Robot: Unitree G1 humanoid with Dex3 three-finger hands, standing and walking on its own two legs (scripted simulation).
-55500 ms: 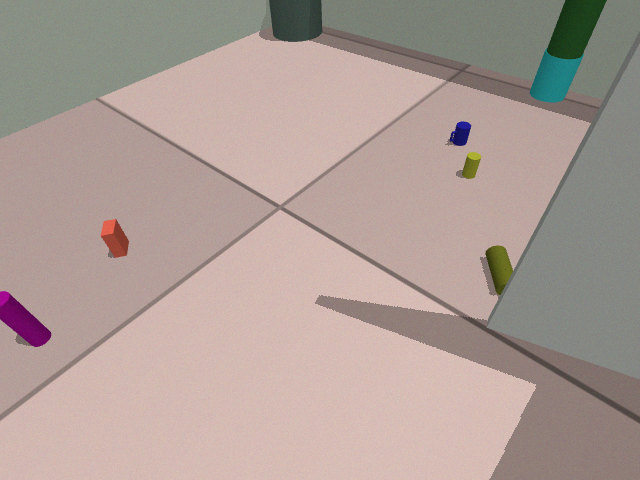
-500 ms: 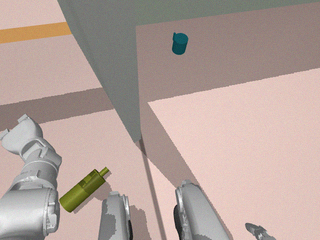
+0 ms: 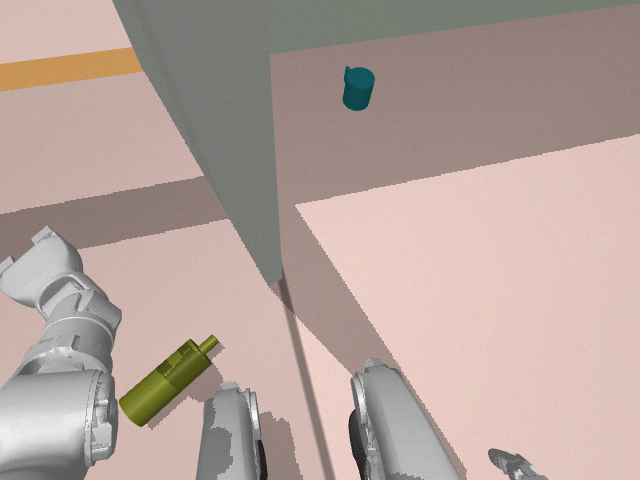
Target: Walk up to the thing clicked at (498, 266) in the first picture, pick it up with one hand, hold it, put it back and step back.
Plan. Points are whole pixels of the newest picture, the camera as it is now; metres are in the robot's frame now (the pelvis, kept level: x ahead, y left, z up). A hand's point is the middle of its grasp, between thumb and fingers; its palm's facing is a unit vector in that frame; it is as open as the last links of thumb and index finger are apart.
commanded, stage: go down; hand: left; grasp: from above
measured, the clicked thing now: (175, 373) +0.33 +0.29 -0.54
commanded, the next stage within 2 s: none
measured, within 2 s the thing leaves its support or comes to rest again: neither
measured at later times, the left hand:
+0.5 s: hand (70, 291) +0.41 +0.31 -0.10, palm faces -0.29 -0.28 -0.92, open 13.2 cm
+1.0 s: hand (66, 288) +0.41 +0.31 -0.10, palm faces -0.27 -0.27 -0.92, open 13.4 cm
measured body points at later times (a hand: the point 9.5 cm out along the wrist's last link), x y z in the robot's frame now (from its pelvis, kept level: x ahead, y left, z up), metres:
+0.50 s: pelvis +0.00 +0.00 +0.01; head +0.17 +0.02 +0.42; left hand +0.42 +0.32 -0.05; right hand +0.06 -0.27 -0.12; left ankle +0.04 +0.13 -0.54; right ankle +0.06 -0.14 -0.54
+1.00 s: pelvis +0.00 +0.00 +0.01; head +0.17 +0.02 +0.42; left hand +0.42 +0.32 -0.04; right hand +0.06 -0.26 -0.12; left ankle +0.04 +0.13 -0.54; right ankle +0.06 -0.14 -0.54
